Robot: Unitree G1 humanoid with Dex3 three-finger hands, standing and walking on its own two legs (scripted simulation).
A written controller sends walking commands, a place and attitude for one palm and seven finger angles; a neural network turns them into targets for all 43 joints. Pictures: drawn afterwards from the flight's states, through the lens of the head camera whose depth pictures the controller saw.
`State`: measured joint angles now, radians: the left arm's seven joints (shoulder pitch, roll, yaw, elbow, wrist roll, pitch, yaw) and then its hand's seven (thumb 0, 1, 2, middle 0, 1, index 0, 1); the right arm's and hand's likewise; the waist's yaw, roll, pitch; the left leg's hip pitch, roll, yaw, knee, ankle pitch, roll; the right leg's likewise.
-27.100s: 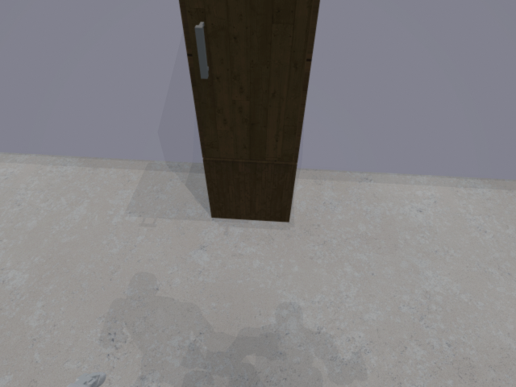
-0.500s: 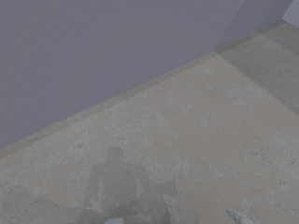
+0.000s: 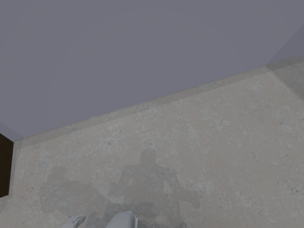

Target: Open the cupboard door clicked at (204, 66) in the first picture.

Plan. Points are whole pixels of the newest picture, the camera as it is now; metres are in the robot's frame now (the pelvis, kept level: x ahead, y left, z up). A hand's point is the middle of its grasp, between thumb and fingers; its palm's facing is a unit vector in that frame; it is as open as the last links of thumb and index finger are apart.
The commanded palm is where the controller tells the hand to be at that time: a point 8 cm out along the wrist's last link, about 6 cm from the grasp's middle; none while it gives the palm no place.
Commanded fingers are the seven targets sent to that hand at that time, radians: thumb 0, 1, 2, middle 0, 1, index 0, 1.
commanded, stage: turn to face it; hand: left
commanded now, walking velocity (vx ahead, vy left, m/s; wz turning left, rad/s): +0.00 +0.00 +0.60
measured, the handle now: out of the picture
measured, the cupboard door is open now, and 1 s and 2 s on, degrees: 49 49 49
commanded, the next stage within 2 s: take the last steps up to it in 1.88 s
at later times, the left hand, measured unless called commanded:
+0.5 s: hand out of the picture +0.07 +0.25 -0.16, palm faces +0.31 -0.91 -0.27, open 7.4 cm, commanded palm none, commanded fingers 0.00 0.90 0.90 -0.20 -0.30 -0.20 -0.30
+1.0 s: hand out of the picture -0.03 +0.22 -0.19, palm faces +0.60 -0.77 -0.23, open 7.4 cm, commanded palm none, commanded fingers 0.00 0.90 0.90 -0.20 -0.30 -0.20 -0.30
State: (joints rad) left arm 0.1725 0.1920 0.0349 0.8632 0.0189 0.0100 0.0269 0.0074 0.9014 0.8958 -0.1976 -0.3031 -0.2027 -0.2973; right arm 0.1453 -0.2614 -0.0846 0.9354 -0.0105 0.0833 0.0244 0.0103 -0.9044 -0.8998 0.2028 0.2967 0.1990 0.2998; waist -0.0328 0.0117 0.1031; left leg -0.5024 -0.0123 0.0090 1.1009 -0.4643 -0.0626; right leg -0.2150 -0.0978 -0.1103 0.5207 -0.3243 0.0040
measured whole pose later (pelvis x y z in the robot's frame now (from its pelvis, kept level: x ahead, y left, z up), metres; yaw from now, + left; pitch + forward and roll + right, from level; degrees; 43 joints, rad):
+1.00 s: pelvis +0.05 +0.02 -0.02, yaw +36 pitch +1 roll +0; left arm 0.21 0.26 0.07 0.92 0.01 0.07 0.02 0.01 0.90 0.90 -0.20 -0.30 -0.20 -0.30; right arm 0.11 -0.23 -0.05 0.89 -0.02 0.03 0.02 0.01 -0.90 -0.90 0.20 0.30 0.20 0.30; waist 0.00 -0.07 0.11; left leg -0.35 -0.02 0.05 0.64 -0.31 0.05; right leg -0.41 -0.13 -0.08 1.07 -0.55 0.08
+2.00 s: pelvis +0.09 +0.02 -0.01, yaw +65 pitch +1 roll +1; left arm 0.19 0.22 0.05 0.93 0.01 0.02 0.01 0.01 0.90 0.90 -0.19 -0.30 -0.20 -0.30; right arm 0.16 -0.19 -0.03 0.96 -0.01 0.04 0.00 0.01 -0.90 -0.90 0.21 0.30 0.20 0.30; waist 0.00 0.00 0.06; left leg -0.30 -0.03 -0.03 0.55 -0.25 0.00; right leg -0.25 -0.05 -0.04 0.56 -0.31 0.05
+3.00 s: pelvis +0.06 +0.31 -0.01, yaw +74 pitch +0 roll +1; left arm 0.06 0.15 0.03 0.96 0.02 -0.01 -0.01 0.01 0.90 0.90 -0.19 -0.30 -0.20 -0.30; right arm 0.48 -0.14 0.00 1.15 -0.03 -0.05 -0.02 0.01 -0.91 -0.90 0.20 0.30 0.20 0.30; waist -0.06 0.00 0.06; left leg 0.06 -0.07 0.15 0.33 -0.40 0.08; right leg -0.43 -0.05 -0.11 0.65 -0.23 -0.05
